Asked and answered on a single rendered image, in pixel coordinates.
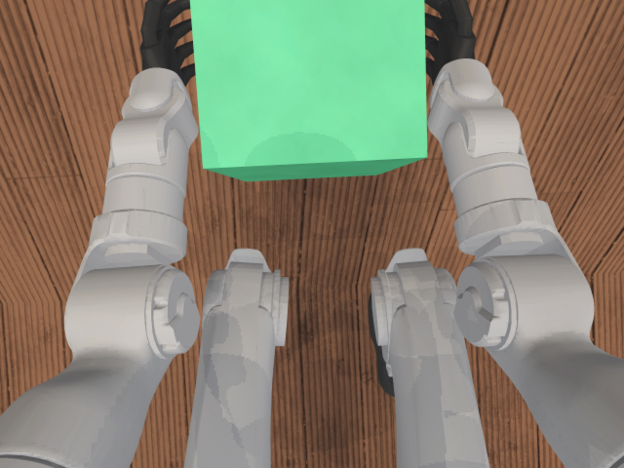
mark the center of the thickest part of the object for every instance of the carton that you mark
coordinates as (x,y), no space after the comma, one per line
(292,89)

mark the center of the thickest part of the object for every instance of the robot right thigh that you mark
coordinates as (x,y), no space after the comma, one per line
(438,423)

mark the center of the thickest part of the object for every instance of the right robot hand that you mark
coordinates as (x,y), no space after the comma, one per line
(454,31)

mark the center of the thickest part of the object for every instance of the right robot shin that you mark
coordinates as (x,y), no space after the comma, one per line
(446,283)

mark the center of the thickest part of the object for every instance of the left robot hand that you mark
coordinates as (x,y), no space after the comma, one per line
(159,39)

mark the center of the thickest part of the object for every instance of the robot right upper arm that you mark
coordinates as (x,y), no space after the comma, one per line
(533,313)

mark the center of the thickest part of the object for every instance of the robot right forearm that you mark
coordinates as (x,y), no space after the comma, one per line
(488,171)

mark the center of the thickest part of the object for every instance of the robot left upper arm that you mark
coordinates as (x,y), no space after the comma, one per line
(124,326)

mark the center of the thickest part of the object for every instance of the robot left forearm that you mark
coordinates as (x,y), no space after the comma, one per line
(141,220)

